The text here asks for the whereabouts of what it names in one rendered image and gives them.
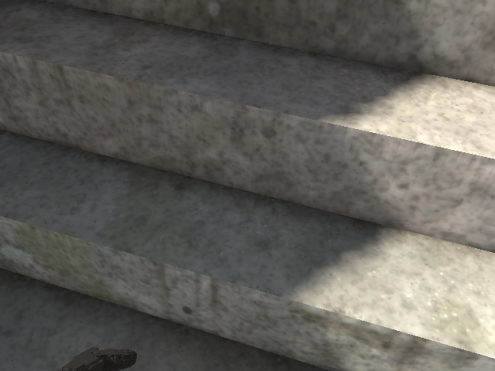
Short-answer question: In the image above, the robot left hand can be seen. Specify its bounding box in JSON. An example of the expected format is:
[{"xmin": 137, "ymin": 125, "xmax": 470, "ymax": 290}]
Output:
[{"xmin": 56, "ymin": 347, "xmax": 137, "ymax": 371}]

